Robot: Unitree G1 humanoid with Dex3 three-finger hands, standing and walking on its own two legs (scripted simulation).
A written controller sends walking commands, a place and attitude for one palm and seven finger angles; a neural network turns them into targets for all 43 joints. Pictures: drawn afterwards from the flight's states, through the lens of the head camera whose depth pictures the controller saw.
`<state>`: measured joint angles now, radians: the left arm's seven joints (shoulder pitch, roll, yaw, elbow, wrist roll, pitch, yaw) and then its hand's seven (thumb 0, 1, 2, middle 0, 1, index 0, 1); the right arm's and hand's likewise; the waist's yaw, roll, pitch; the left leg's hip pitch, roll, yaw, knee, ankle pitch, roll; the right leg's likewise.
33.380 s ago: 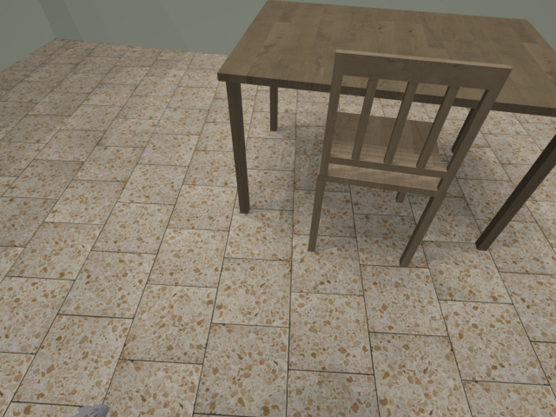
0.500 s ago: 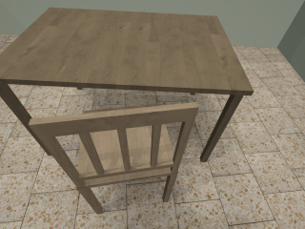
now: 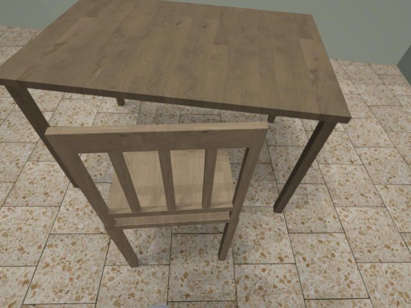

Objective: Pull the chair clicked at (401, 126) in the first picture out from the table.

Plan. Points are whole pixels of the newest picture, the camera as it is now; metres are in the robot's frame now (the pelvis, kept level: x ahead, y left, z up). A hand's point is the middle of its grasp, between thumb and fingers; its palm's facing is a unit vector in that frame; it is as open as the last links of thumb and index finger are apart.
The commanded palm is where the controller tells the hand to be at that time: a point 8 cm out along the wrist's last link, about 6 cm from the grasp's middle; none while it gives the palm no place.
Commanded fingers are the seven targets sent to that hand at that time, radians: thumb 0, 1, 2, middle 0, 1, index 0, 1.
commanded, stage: come to a stop and stand still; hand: left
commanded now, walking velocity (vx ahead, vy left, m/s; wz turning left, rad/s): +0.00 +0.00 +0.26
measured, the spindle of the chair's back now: (168, 182) +0.42 +0.12 -0.07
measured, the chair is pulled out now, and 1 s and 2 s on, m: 0.17 0.17 0.17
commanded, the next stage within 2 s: look again from close up in 1.00 s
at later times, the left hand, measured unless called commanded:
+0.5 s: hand out of the picture -0.01 +0.16 -0.17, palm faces +0.06 -0.98 -0.18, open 7.4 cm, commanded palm none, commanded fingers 0.00 0.90 0.90 -0.20 -0.30 -0.20 -0.30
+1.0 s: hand out of the picture +0.03 +0.20 -0.16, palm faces +0.04 -0.98 -0.21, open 7.4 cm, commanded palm none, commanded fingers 0.00 0.90 0.90 -0.20 -0.30 -0.20 -0.30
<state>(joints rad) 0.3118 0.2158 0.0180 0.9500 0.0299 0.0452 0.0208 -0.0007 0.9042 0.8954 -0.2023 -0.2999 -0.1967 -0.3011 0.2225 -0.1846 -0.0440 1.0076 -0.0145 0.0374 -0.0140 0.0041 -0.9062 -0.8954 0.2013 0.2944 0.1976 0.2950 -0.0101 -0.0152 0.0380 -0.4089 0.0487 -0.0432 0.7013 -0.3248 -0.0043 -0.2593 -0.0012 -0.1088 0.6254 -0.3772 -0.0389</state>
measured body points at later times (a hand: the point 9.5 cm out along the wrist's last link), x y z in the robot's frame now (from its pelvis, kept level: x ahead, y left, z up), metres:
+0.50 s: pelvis +0.00 +0.00 +0.00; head +0.01 +0.00 +0.45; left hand -0.02 +0.21 -0.15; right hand +0.06 -0.24 -0.15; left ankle +0.01 +0.11 -0.72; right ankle -0.03 -0.10 -0.72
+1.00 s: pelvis +0.01 +0.02 +0.01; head +0.03 +0.02 +0.46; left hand +0.03 +0.25 -0.14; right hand +0.05 -0.22 -0.14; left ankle +0.01 +0.11 -0.72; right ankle -0.03 -0.10 -0.72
